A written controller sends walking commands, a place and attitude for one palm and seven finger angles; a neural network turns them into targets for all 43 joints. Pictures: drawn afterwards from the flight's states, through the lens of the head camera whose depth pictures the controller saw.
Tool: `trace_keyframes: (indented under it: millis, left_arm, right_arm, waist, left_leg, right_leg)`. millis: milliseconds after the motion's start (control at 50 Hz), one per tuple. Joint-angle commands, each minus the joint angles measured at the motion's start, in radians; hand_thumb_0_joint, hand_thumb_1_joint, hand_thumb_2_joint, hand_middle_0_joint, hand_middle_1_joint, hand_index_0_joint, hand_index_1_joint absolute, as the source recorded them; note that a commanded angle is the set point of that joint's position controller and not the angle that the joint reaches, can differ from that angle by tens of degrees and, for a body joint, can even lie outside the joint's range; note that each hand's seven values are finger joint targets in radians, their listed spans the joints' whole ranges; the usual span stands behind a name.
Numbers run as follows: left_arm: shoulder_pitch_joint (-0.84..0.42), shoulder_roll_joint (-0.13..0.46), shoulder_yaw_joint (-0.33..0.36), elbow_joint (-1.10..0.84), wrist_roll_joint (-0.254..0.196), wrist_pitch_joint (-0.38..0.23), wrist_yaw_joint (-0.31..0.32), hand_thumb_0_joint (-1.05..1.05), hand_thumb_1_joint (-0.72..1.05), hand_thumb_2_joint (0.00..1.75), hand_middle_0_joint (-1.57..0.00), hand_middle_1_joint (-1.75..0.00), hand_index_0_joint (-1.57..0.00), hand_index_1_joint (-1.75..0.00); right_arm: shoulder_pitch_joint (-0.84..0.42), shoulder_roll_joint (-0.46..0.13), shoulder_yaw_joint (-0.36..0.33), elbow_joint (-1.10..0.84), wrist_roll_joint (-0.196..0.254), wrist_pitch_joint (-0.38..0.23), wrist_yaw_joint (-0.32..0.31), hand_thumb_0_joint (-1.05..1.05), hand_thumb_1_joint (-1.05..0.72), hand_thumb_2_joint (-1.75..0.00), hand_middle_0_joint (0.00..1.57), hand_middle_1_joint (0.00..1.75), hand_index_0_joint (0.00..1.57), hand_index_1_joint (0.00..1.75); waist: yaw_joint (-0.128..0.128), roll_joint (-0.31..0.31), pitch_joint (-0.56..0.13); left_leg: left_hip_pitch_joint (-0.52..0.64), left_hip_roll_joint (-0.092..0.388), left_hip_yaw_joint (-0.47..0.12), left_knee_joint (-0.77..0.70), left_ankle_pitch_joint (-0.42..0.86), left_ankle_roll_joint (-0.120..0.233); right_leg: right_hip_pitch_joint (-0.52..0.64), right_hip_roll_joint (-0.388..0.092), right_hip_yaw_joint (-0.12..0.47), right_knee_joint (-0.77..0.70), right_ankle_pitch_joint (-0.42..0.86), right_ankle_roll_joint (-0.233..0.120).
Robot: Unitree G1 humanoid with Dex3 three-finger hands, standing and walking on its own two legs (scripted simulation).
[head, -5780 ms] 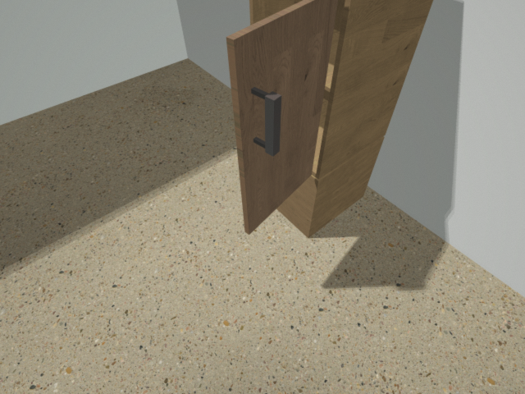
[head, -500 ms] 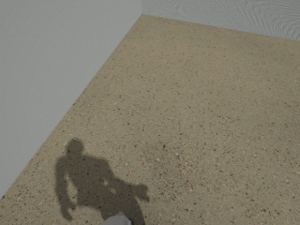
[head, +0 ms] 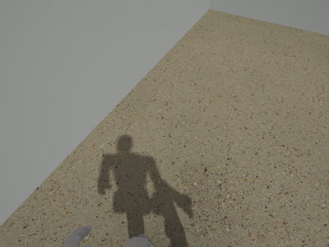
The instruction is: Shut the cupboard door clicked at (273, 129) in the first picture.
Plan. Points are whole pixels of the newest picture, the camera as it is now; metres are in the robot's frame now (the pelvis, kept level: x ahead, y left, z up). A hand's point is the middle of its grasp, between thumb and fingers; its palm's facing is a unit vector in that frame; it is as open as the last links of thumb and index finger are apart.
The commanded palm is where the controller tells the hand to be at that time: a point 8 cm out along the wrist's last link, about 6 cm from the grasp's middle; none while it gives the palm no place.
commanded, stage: walk to a spot facing it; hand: left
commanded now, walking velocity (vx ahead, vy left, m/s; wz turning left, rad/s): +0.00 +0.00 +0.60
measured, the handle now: out of the picture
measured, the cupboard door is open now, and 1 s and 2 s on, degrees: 100 100 100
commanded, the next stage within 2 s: none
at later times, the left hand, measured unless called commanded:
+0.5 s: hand out of the picture -0.02 +0.22 -0.18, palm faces +0.37 -0.89 -0.26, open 7.4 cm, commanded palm none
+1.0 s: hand out of the picture +0.01 +0.15 -0.15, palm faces +0.58 -0.78 -0.24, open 7.3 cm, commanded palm none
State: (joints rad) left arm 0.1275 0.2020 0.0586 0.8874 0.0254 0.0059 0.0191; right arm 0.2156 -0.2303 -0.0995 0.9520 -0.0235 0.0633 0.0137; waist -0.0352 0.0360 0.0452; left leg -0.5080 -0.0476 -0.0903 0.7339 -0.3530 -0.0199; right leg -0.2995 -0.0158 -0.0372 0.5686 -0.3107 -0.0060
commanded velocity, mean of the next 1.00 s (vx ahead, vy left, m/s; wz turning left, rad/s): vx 0.00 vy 0.00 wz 0.60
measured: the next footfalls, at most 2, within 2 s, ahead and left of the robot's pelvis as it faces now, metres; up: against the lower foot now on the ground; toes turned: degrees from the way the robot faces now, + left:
left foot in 0.36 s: +0.04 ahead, +0.11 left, +0.00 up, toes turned +23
right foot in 0.76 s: +0.13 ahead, -0.13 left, +0.00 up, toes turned +27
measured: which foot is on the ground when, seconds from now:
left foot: up 0.00-0.34, down 0.36-0.76, up 0.78-1.00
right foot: down 0.00-0.36, up 0.38-0.74, down 0.76-1.00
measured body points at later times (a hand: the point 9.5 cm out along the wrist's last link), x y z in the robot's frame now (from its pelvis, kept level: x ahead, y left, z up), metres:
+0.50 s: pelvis +0.02 +0.00 +0.00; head +0.06 +0.04 +0.44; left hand -0.04 +0.27 -0.16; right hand +0.24 -0.20 -0.12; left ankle +0.00 +0.09 -0.73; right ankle +0.02 -0.15 -0.66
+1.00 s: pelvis +0.05 -0.04 +0.01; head +0.11 -0.02 +0.46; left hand -0.02 +0.19 -0.13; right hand +0.26 -0.22 -0.14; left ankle -0.03 +0.06 -0.66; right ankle +0.10 -0.15 -0.73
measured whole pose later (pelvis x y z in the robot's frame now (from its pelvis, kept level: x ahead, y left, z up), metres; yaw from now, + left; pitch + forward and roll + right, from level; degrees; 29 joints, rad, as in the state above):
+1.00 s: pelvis +0.05 -0.04 +0.01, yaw +38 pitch +1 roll +2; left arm 0.19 0.18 0.02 0.87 0.02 0.00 0.03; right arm 0.16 -0.25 -0.09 0.95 -0.01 0.09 0.03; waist -0.04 -0.01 0.12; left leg -0.49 0.02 0.04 1.03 -0.43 -0.08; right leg -0.20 -0.10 -0.17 0.49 -0.30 0.00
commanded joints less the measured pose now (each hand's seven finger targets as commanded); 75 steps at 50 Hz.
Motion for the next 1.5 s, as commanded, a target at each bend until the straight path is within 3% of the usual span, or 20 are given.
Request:
trace_keyframes:
  millis: [0, 60, 220, 300, 320, 340, 360, 460, 700, 720, 740, 760, 820, 1000, 1080, 1100, 1120, 1140, 1280, 1480]
  left_arm:
    - [0.013, 0.154, 0.026, -0.061, -0.005, -0.024, 0.022, 0.0, 0.9, 0.9, -0.2, -0.3, -0.2, -0.3]
    - [0.079, 0.147, 0.016, -0.042, -0.004, -0.032, 0.017, 0.0, 0.9, 0.9, -0.2, -0.3, -0.2, -0.3]
    - [0.188, 0.215, 0.029, -0.004, 0.003, -0.025, 0.014, 0.0, 0.9, 0.9, -0.2, -0.3, -0.2, -0.3]
    - [0.149, 0.235, 0.038, -0.007, -0.005, -0.025, 0.005, 0.0, 0.9, 0.9, -0.2, -0.3, -0.2, -0.3]
    - [0.128, 0.222, 0.036, -0.028, -0.013, -0.023, 0.001, 0.0, 0.9, 0.9, -0.2, -0.3, -0.2, -0.3]
    - [0.088, 0.145, 0.018, -0.079, -0.021, -0.018, -0.008, 0.0, 0.9, 0.9, -0.2, -0.3, -0.2, -0.3]
    - [0.04, 0.16, 0.016, -0.114, -0.008, 0.001, 0.004, 0.0, 0.9, 0.9, -0.2, -0.3, -0.2, -0.3]
    - [0.057, 0.139, 0.028, -0.042, -0.003, 0.028, -0.011, 0.0, 0.9, 0.9, -0.2, -0.3, -0.2, -0.3]
    - [0.115, 0.131, 0.029, -0.072, -0.012, -0.003, -0.004, 0.0, 0.9, 0.9, -0.2, -0.3, -0.2, -0.3]
    - [0.163, 0.181, 0.041, -0.066, -0.006, -0.016, 0.004, 0.0, 0.9, 0.9, -0.2, -0.3, -0.2, -0.3]
    - [0.182, 0.275, 0.059, -0.063, 0.01, -0.025, 0.013, 0.0, 0.9, 0.9, -0.2, -0.3, -0.2, -0.3]
    - [0.164, 0.286, 0.047, -0.072, 0.003, -0.019, 0.014, 0.0, 0.9, 0.9, -0.2, -0.3, -0.2, -0.3]
    - [0.044, 0.166, 0.019, -0.094, -0.008, -0.02, 0.019, 0.0, 0.9, 0.9, -0.2, -0.3, -0.2, -0.3]
    - [0.148, 0.201, 0.035, -0.042, 0.005, -0.02, 0.018, 0.0, 0.9, 0.9, -0.2, -0.3, -0.2, -0.3]
    - [0.125, 0.233, 0.048, -0.04, -0.003, -0.015, 0.008, 0.0, 0.9, 0.9, -0.2, -0.3, -0.2, -0.3]
    - [0.105, 0.217, 0.047, -0.044, -0.009, -0.012, 0.004, 0.0, 0.9, 0.9, -0.2, -0.3, -0.2, -0.3]
    - [0.103, 0.153, 0.036, -0.083, -0.018, -0.005, -0.005, 0.0, 0.9, 0.9, -0.2, -0.3, -0.2, -0.3]
    - [0.032, 0.127, 0.016, -0.124, -0.01, 0.005, -0.002, 0.0, 0.9, 0.9, -0.2, -0.3, -0.2, -0.3]
    - [0.046, 0.135, 0.03, -0.038, -0.005, 0.028, -0.012, 0.0, 0.9, 0.9, -0.2, -0.3, -0.2, -0.3]
    - [-0.055, 0.116, 0.02, -0.094, -0.013, 0.018, -0.004, 0.0, 0.9, 0.9, -0.2, -0.3, -0.2, -0.3]
  right_arm:
    - [-0.037, -0.087, -0.016, -0.089, 0.003, -0.013, 0.006, 0.0, -0.9, -0.9, 0.2, 0.3, 0.2, 0.3]
    - [-0.075, -0.067, 0.003, -0.093, 0.007, -0.008, 0.015, 0.0, -0.9, -0.9, 0.2, 0.3, 0.2, 0.3]
    - [-0.194, -0.064, 0.028, -0.125, 0.012, -0.011, 0.023, 0.0, -0.9, -0.9, 0.2, 0.3, 0.2, 0.3]
    - [-0.09, -0.106, 0.018, -0.113, 0.008, -0.024, 0.014, 0.0, -0.9, -0.9, 0.2, 0.3, 0.2, 0.3]
    - [-0.004, -0.176, 0.0, -0.093, 0.001, -0.033, 0.01, 0.0, -0.9, -0.9, 0.2, 0.3, 0.2, 0.3]
    - [0.08, -0.296, -0.034, -0.085, -0.003, -0.039, 0.004, 0.0, -0.9, -0.9, 0.2, 0.3, 0.2, 0.3]
    - [0.124, -0.318, -0.031, -0.063, 0.01, -0.029, 0.003, 0.0, -0.9, -0.9, 0.2, 0.3, 0.2, 0.3]
    - [-0.092, -0.217, -0.005, -0.121, 0.002, -0.044, -0.023, 0.0, -0.9, -0.9, 0.2, 0.3, 0.2, 0.3]
    - [-0.104, -0.203, -0.029, -0.134, 0.005, -0.029, -0.012, 0.0, -0.9, -0.9, 0.2, 0.3, 0.2, 0.3]
    - [-0.097, -0.156, -0.023, -0.143, 0.014, -0.03, -0.008, 0.0, -0.9, -0.9, 0.2, 0.3, 0.2, 0.3]
    - [-0.089, -0.083, -0.011, -0.165, 0.019, -0.033, -0.002, 0.0, -0.9, -0.9, 0.2, 0.3, 0.2, 0.3]
    - [-0.099, -0.114, -0.013, -0.172, 0.006, -0.03, 0.001, 0.0, -0.9, -0.9, 0.2, 0.3, 0.2, 0.3]
    - [-0.077, -0.103, -0.011, -0.111, 0.005, -0.006, 0.01, 0.0, -0.9, -0.9, 0.2, 0.3, 0.2, 0.3]
    - [-0.174, -0.053, 0.02, -0.11, 0.014, -0.004, 0.025, 0.0, -0.9, -0.9, 0.2, 0.3, 0.2, 0.3]
    - [-0.101, -0.083, 0.017, -0.106, 0.012, -0.021, 0.02, 0.0, -0.9, -0.9, 0.2, 0.3, 0.2, 0.3]
    - [-0.025, -0.124, 0.005, -0.092, 0.009, -0.03, 0.02, 0.0, -0.9, -0.9, 0.2, 0.3, 0.2, 0.3]
    - [0.056, -0.255, -0.028, -0.082, -0.002, -0.041, 0.013, 0.0, -0.9, -0.9, 0.2, 0.3, 0.2, 0.3]
    - [0.124, -0.315, -0.039, -0.064, 0.005, -0.032, 0.003, 0.0, -0.9, -0.9, 0.2, 0.3, 0.2, 0.3]
    - [-0.05, -0.203, -0.003, -0.104, 0.006, -0.052, -0.025, 0.0, -0.9, -0.9, 0.2, 0.3, 0.2, 0.3]
    - [0.013, -0.205, -0.02, -0.081, -0.003, -0.041, -0.02, 0.0, -0.9, -0.9, 0.2, 0.3, 0.2, 0.3]
  waist:
    - [0.003, -0.214, -0.067]
    - [0.027, -0.227, -0.057]
    - [0.082, -0.264, -0.067]
    - [0.01, -0.219, -0.134]
    - [-0.044, -0.091, -0.198]
    - [-0.09, 0.254, -0.226]
    - [-0.086, 0.137, -0.221]
    - [0.021, 0.094, -0.065]
    - [0.064, 0.105, -0.119]
    - [0.086, -0.017, -0.152]
    - [0.095, -0.327, -0.144]
    - [0.094, -0.292, -0.117]
    - [0.019, -0.257, -0.078]
    - [0.076, -0.239, -0.066]
    - [0.033, -0.206, -0.107]
    - [-0.014, -0.113, -0.15]
    - [-0.056, 0.211, -0.208]
    - [-0.085, 0.258, -0.213]
    - [0.026, 0.079, -0.095]
    - [-0.006, 0.122, -0.097]
  left_leg:
    - [-0.157, 0.082, 0.059, 0.482, -0.091, -0.046]
    - [-0.13, 0.086, 0.124, 0.383, -0.055, -0.065]
    - [0.018, 0.061, 0.218, 0.045, -0.08, -0.04]
    - [0.287, 0.029, 0.248, -0.224, 0.092, 0.0]
    - [0.519, 0.14, 0.149, -0.28, 0.366, 0.049]
    - [0.675, 0.455, -0.274, -0.294, 0.833, 0.227]
    - [0.613, 0.526, -0.252, -0.289, 0.864, 0.293]
    - [0.313, 0.306, -0.116, -0.397, 0.402, 0.173]
    - [0.164, 0.204, -0.205, -0.261, 0.342, 0.126]
    - [0.038, 0.136, -0.156, -0.144, 0.195, 0.072]
    - [-0.142, -0.03, 0.058, 0.112, -0.176, -0.024]
    - [-0.121, 0.006, 0.039, 0.343, -0.286, -0.018]
    - [-0.118, 0.077, 0.05, 0.532, -0.098, -0.048]
    - [0.023, 0.076, 0.186, 0.11, -0.098, -0.051]
    - [0.233, 0.046, 0.226, -0.163, 0.042, -0.02]
    - [0.396, 0.084, 0.175, -0.297, 0.189, 0.001]
    - [0.601, 0.373, -0.203, -0.332, 0.555, 0.137]
    - [0.583, 0.512, -0.333, -0.34, 0.793, 0.263]
    - [0.358, 0.275, -0.116, -0.403, 0.451, 0.158]
    - [0.354, 0.255, -0.259, -0.372, 0.434, 0.185]
  right_leg:
    - [0.151, -0.355, 0.174, -0.242, 0.396, -0.126]
    - [0.239, -0.296, 0.009, -0.175, 0.691, -0.084]
    - [0.317, -0.338, -0.06, -0.098, 0.826, -0.087]
    - [0.221, -0.322, -0.132, 0.104, 0.823, -0.027]
    - [0.041, -0.294, -0.165, 0.285, 0.611, 0.023]
    - [-0.279, -0.126, -0.167, 0.549, -0.24, 0.101]
    - [-0.311, -0.118, -0.026, 0.637, -0.358, 0.084]
    - [-0.265, -0.1, 0.039, 0.6, -0.109, 0.097]
    - [0.13, 0.008, -0.011, -0.064, 0.055, 0.074]
    - [0.293, -0.115, 0.103, -0.217, 0.09, 0.046]
    - [0.366, -0.408, 0.394, -0.287, 0.209, -0.069]
    - [0.231, -0.498, 0.378, -0.268, 0.308, -0.151]
    - [0.195, -0.32, 0.125, -0.199, 0.51, -0.102]
    - [0.269, -0.342, -0.043, -0.147, 0.649, -0.097]
    - [0.19, -0.343, -0.101, -0.011, 0.59, -0.049]
    - [0.091, -0.322, -0.139, 0.14, 0.489, -0.003]
    - [-0.207, -0.171, -0.177, 0.398, -0.073, 0.084]
    - [-0.315, -0.112, -0.065, 0.556, -0.387, 0.092]
    - [-0.272, -0.095, 0.046, 0.595, -0.05, 0.101]
    - [-0.18, -0.027, 0.045, 0.302, -0.114, 0.094]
